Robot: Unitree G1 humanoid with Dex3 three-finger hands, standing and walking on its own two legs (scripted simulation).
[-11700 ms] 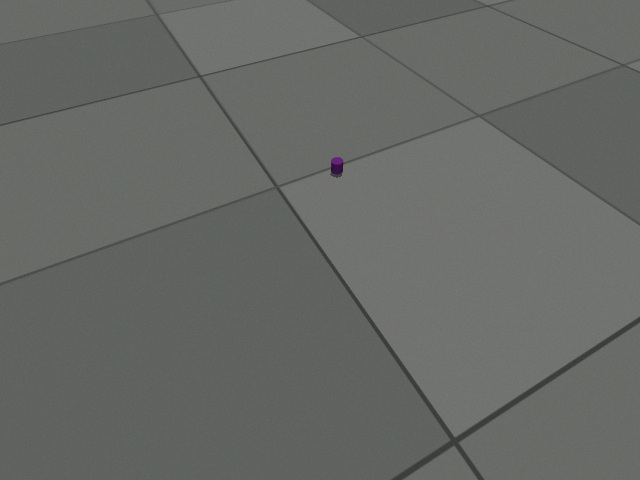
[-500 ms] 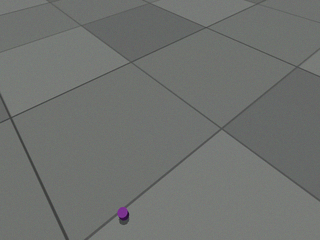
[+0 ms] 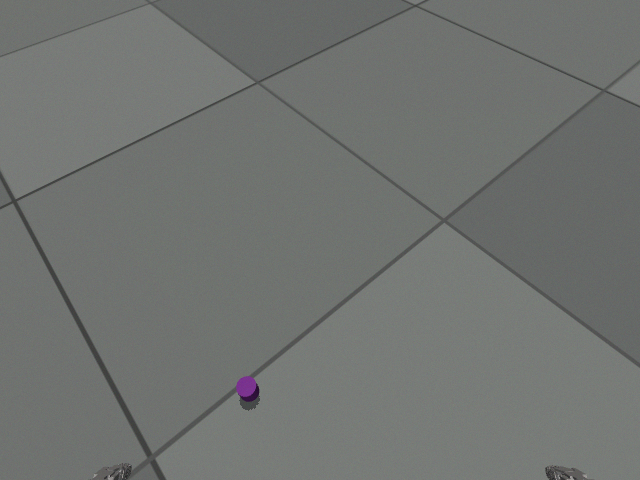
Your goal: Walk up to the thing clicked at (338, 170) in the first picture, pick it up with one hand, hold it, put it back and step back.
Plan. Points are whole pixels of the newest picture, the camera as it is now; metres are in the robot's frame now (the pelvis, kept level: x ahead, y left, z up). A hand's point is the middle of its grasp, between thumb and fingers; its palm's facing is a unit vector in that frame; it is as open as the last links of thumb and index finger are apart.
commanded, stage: walk up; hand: left
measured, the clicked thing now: (248, 389) +0.41 +0.25 -0.75
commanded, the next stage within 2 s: none
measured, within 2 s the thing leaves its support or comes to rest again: neither
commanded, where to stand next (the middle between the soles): +0.04 +0.01 m, yaw +1 degrees
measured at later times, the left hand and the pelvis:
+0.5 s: hand out of the picture +0.00 +0.33 -0.18, palm faces -0.06 -0.94 -0.34, open 7.4 cm; pelvis -0.10 +0.07 -0.01, yaw -2 degrees
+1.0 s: hand out of the picture -0.13 +0.28 -0.14, palm faces -0.04 -0.92 -0.39, open 7.4 cm; pelvis -0.24 +0.03 -0.01, yaw -2 degrees
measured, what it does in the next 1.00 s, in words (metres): walks backwards: left foot, then right foot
